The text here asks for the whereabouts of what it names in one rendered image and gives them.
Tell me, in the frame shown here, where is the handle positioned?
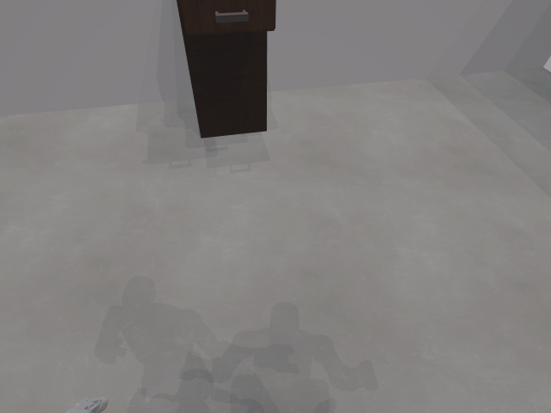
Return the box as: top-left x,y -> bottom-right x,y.
215,10 -> 249,23

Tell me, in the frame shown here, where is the cabinet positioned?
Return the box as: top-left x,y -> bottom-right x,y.
176,0 -> 267,138

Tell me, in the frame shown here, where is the drawer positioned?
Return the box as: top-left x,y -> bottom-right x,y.
180,0 -> 276,36

